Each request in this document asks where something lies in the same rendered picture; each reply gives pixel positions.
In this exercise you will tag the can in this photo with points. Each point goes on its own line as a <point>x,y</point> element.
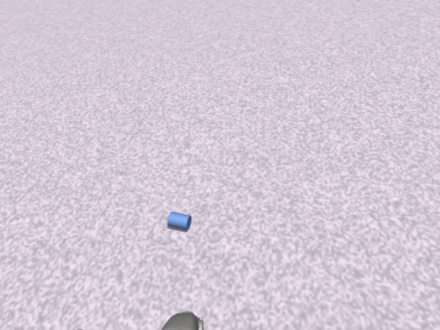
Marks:
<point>179,220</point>

